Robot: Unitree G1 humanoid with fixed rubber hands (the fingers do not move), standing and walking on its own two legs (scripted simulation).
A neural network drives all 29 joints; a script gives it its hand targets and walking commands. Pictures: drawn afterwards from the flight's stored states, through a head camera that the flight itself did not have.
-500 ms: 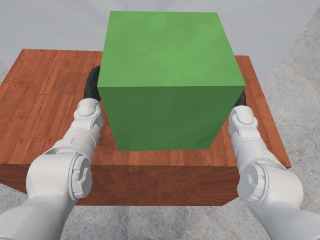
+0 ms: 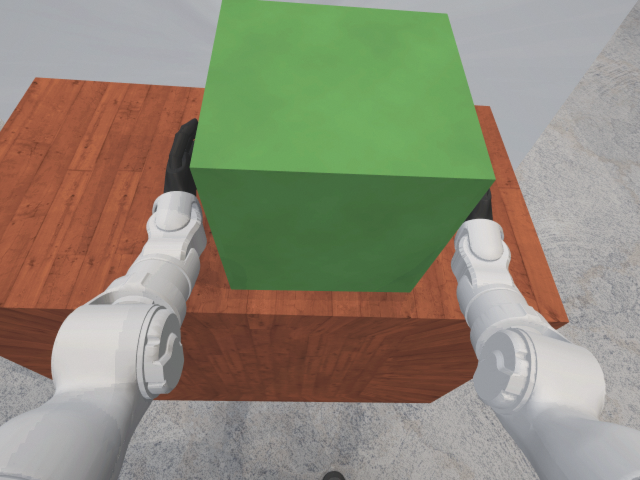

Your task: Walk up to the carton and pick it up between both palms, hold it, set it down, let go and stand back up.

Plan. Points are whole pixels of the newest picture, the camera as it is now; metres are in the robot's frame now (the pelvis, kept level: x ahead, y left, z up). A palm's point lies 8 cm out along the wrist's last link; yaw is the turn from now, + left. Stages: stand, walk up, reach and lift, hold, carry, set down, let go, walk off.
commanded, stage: reach and lift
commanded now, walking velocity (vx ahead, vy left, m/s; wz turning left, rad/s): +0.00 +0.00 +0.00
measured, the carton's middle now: (328, 164) +0.51 -0.05 +0.07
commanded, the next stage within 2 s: none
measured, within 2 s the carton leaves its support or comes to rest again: leaves its support in 0.80 s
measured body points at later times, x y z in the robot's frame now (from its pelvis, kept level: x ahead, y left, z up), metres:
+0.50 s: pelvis -0.01 -0.01 +0.00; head +0.07 +0.01 +0.44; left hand +0.47 +0.14 +0.08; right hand +0.43 -0.23 +0.08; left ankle -0.01 +0.12 -0.73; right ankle +0.02 -0.09 -0.73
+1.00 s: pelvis -0.01 -0.01 +0.00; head +0.00 -0.01 +0.45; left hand +0.45 +0.14 +0.13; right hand +0.41 -0.23 +0.12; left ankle -0.01 +0.12 -0.73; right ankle +0.02 -0.10 -0.73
